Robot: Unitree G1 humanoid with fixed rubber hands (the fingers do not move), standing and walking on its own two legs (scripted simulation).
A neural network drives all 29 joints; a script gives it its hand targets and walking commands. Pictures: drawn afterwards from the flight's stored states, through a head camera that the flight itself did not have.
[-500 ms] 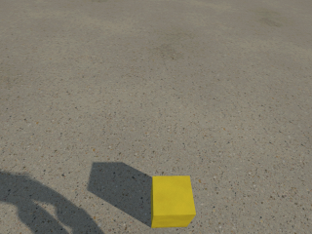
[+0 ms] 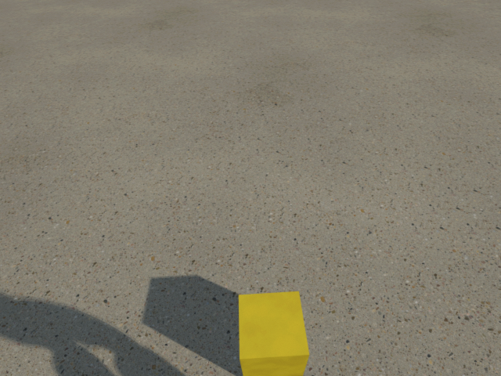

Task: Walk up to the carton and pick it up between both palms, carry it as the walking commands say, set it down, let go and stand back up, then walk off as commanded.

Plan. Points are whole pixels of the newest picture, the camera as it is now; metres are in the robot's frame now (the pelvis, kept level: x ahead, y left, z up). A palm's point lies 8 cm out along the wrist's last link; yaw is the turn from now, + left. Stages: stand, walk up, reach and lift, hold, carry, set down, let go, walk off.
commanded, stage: walk up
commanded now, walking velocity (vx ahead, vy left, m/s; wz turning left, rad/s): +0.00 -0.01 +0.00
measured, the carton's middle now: (271, 336) +0.42 -0.02 -0.65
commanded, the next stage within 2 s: none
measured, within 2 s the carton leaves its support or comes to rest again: neither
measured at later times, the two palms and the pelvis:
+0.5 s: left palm out of the picture +0.02 +0.22 -0.14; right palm out of the picture +0.03 -0.24 -0.15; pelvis +0.01 -0.01 +0.00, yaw +0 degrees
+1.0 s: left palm out of the picture -0.09 +0.19 -0.14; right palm out of the picture -0.03 -0.25 -0.15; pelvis -0.08 -0.04 +0.00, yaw +0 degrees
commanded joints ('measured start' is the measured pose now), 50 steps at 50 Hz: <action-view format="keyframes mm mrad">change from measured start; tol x16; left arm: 1 52 160 24 8 -10 -12 12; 34 -17 147 56 -85 3 58 42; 43 214 111 21 1 6 15 22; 50 43 165 8 -5 15 -15 24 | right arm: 1 51 -57 -3 10 2 -35 -16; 50 -82 -43 -9 -4 -22 4 4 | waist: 1 1 -153 33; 6 8 91 99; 22 -24 -114 175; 31 -11 -125 -92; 36 0 230 -47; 40 61 146 28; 44 55 -329 81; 50 -3 -154 225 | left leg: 1 82 39 -16 -177 105 10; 20 44 57 -49 -217 161 30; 24 23 66 11 63 640 25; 31 -61 51 -1 128 368 58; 34 -110 291 -262 -135 327 200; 38 -420 254 -262 -370 -335 215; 45 -214 -14 -56 136 -84 24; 50 -125 -12 -37 175 -6 10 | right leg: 1 -6 -128 119 -110 -11 -59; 20 57 -68 49 -100 61 -21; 22 -81 -118 42 64 550 -35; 25 36 -130 32 158 658 -66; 32 -134 -132 61 215 229 -93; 35 -155 32 10 639 -397 -29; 37 -85 43 45 747 -378 -29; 42 67 39 -15 44 -145 -23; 44 67 -231 360 -243 -193 -53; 50 -140 -179 213 -240 -163 -119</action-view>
